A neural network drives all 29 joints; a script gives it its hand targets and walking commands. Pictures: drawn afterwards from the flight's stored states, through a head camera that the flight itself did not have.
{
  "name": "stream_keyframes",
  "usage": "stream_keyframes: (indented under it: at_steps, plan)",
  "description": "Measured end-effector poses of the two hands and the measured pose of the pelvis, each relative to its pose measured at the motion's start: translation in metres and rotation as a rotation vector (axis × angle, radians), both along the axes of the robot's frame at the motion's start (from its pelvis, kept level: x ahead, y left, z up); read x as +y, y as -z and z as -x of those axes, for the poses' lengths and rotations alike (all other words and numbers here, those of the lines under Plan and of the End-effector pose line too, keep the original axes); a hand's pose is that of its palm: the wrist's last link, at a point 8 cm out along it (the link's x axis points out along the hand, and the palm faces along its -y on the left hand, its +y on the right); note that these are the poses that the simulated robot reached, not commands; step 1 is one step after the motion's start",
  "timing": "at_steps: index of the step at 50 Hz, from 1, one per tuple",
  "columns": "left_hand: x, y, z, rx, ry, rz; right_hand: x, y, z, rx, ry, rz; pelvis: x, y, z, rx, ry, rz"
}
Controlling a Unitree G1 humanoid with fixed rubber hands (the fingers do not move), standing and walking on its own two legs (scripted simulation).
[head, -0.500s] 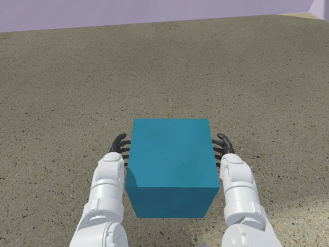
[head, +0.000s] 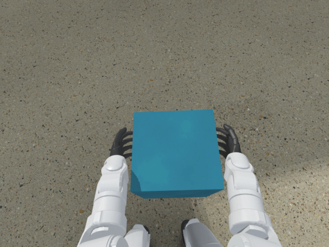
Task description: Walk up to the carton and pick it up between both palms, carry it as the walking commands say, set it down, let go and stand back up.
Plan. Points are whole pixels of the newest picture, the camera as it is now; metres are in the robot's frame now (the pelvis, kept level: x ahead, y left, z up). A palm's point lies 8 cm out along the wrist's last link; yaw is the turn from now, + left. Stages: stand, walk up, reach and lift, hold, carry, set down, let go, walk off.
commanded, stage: set down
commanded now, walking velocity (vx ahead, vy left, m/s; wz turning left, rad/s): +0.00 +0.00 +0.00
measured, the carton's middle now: (174, 159) +0.34 -0.03 -0.14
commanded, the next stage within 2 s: none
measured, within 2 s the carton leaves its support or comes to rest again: neither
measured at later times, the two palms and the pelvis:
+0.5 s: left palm (121, 160) +0.35 +0.13 -0.15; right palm (218, 159) +0.34 -0.17 -0.15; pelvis -0.04 -0.01 -0.08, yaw +1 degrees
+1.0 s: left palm (127, 156) +0.38 +0.13 -0.23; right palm (212, 153) +0.38 -0.17 -0.22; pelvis -0.04 +0.00 -0.15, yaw +1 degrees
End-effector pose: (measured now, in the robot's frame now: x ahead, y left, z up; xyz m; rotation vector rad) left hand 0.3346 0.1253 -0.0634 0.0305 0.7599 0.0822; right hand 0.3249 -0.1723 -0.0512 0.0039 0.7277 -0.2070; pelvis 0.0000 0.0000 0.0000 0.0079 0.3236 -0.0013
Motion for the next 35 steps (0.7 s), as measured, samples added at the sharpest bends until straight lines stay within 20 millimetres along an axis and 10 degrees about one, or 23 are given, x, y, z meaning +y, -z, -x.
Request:
stream_keyframes:
  at_steps: [35]
  plan:
    - [0.013, 0.115, -0.031, -0.072, -0.04, 0.0, 0.012, 0.127, -0.033, -0.074, -0.002, -0.046, 0.001, 0.122, 0.053, 0.27, -0.022, 0.005]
